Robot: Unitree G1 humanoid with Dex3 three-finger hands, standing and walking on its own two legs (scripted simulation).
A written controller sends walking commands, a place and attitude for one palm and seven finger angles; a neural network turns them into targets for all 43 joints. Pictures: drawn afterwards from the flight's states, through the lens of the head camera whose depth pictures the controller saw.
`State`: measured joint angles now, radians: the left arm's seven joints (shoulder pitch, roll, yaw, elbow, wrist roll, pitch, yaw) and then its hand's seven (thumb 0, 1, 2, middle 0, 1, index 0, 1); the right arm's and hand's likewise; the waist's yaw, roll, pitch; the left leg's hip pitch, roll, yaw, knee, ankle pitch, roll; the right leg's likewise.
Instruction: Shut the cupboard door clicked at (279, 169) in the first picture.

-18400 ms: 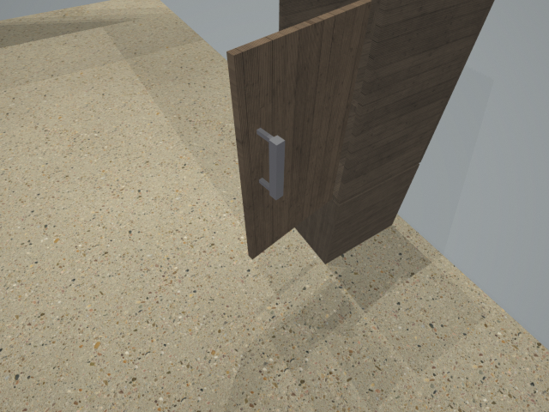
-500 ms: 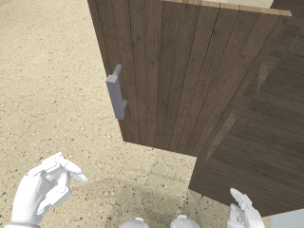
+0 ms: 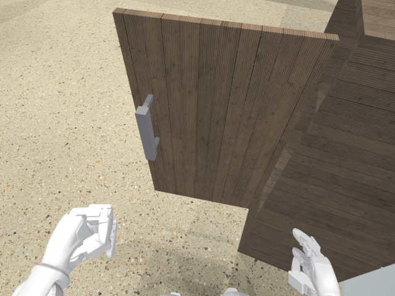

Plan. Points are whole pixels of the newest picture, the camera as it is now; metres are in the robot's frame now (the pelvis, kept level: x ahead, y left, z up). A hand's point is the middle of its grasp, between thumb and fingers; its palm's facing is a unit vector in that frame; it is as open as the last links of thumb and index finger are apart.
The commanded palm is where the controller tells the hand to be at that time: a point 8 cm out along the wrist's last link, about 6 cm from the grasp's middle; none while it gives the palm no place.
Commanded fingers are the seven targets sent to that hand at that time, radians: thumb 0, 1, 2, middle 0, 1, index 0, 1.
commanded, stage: raise the hand and make a fist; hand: left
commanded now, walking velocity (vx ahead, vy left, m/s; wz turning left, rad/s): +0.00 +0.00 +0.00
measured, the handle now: (150, 129) +0.45 +0.14 +0.07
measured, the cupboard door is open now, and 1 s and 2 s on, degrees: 100 100 100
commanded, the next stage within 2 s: bring the fist close to the handle in 0.46 s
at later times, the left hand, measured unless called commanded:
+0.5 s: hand (74, 216) +0.23 +0.22 +0.09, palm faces -0.05 -1.00 -0.07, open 3.1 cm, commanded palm +0.21 +0.27 +0.08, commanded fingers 0.00 0.90 0.90 -1.30 -1.50 -1.30 -1.50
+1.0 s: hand (119, 202) +0.27 +0.16 +0.07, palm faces -0.20 -0.98 -0.02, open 3.1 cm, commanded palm +0.27 +0.22 +0.08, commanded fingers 0.00 0.90 0.90 -1.30 -1.50 -1.30 -1.50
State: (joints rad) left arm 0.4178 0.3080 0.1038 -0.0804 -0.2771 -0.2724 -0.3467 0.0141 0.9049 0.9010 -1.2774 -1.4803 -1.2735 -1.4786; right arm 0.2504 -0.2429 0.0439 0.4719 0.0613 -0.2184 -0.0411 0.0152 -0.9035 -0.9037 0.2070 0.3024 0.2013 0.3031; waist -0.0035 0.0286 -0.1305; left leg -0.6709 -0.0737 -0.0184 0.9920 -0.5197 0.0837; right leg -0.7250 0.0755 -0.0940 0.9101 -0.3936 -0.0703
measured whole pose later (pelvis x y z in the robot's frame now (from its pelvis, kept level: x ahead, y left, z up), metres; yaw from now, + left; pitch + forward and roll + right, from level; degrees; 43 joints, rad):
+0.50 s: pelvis +0.01 +0.03 +0.01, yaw +0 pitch +11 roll -4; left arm 0.35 0.30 0.19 -0.06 -0.30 -0.33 -0.31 0.01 0.91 0.90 -1.30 -1.50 -1.29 -1.50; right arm 0.28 -0.26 0.03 0.53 0.05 -0.24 -0.02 0.02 -0.90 -0.90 0.21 0.30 0.20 0.30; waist -0.01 0.04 -0.14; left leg -0.62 -0.10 -0.01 0.95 -0.51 0.11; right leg -0.67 0.05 -0.08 0.86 -0.39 -0.03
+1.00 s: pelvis +0.01 +0.04 +0.00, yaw -1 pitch +11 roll -3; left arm 0.20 0.23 -0.02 -0.05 -0.19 -0.20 -0.19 0.02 0.90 0.90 -1.30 -1.50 -1.29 -1.50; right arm 0.28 -0.25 0.04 0.50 0.03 -0.16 -0.02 0.02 -0.90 -0.90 0.21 0.30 0.20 0.30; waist -0.02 0.05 -0.11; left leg -0.62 -0.12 0.02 0.94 -0.51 0.11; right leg -0.68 0.03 -0.05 0.89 -0.40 0.00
